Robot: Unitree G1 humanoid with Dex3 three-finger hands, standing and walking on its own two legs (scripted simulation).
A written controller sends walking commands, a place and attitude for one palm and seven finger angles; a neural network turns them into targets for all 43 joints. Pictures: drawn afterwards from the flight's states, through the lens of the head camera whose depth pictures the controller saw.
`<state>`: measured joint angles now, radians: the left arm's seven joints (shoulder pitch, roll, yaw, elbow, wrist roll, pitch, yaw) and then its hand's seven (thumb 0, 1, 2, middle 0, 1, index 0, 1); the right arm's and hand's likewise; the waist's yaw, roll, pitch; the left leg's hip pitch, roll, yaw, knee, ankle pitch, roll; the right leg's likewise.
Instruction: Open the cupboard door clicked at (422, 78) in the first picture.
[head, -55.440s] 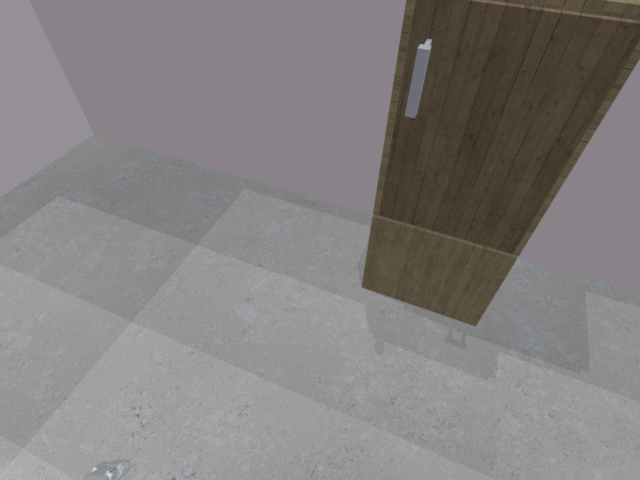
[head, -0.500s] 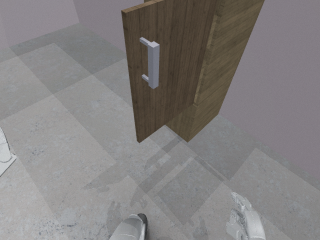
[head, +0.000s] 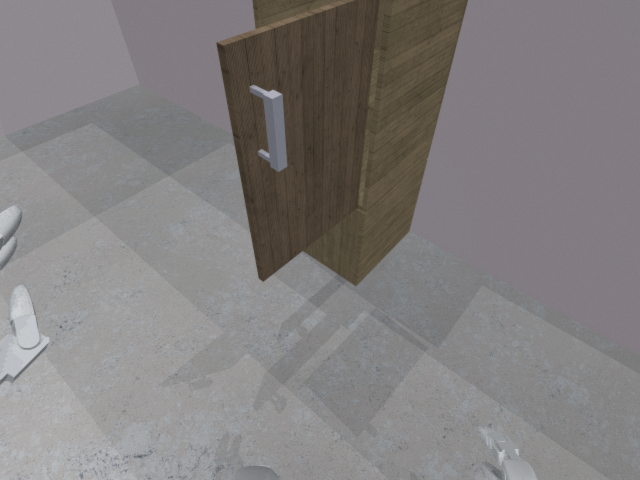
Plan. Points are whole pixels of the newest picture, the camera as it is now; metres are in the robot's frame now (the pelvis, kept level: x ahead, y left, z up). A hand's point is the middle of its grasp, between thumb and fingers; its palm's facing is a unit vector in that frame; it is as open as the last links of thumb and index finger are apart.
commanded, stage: stop stepping back and stand still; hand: left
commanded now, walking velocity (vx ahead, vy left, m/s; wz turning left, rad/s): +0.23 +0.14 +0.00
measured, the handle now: (267, 128) +0.66 +0.14 +0.10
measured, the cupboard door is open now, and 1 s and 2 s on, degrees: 88 88 88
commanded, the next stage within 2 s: let the arm hang, fingers relaxed in 0.20 s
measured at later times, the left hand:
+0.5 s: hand (149, 474) +0.15 +0.23 -0.09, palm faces +0.10 -0.93 -0.35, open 7.4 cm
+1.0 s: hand out of the picture -0.04 +0.24 -0.16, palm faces +0.11 -0.95 -0.28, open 7.3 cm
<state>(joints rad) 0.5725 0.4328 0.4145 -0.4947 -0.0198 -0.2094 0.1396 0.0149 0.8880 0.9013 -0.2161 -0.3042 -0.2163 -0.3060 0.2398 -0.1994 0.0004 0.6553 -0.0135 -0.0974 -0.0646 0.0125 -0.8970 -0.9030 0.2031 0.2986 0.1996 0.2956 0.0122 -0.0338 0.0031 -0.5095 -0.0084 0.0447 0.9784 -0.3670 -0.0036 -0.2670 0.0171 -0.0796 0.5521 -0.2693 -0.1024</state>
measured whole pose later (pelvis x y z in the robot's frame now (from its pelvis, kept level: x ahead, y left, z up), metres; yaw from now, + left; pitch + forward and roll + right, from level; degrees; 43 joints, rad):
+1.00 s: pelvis -0.03 +0.03 +0.01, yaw +5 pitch -2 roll +0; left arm 0.25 0.23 0.02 1.13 0.02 0.00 0.01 0.01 0.91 0.90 -0.20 -0.30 -0.20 -0.30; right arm 0.26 -0.22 -0.02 1.09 -0.02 0.02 -0.02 0.01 -0.90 -0.90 0.20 0.30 0.20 0.29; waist 0.01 0.03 0.06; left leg -0.17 -0.01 0.03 0.40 -0.20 0.02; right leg -0.20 0.03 -0.05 0.38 -0.15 -0.04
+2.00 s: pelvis +0.01 +0.02 +0.01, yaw +4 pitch -1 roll +0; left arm 0.10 0.30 0.02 1.14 0.01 -0.03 0.01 0.01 0.91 0.90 -0.21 -0.30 -0.21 -0.30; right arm 0.11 -0.32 -0.01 1.12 -0.02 0.00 -0.01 0.01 -0.90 -0.90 0.20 0.30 0.20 0.30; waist -0.01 0.04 0.06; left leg -0.07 0.01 0.03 0.29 -0.20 -0.01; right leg -0.12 0.05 -0.04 0.30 -0.17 -0.07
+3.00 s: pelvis +0.01 +0.01 +0.01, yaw +3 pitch -2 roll +0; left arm 0.10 0.31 0.01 1.14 0.01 -0.03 0.01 0.01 0.91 0.90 -0.21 -0.30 -0.21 -0.30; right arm 0.15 -0.32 -0.01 1.13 -0.01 0.00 -0.01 0.01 -0.90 -0.90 0.20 0.30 0.20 0.30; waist -0.02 0.02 0.06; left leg -0.06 0.02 0.05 0.28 -0.20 -0.01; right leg -0.10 0.06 -0.03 0.28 -0.15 -0.07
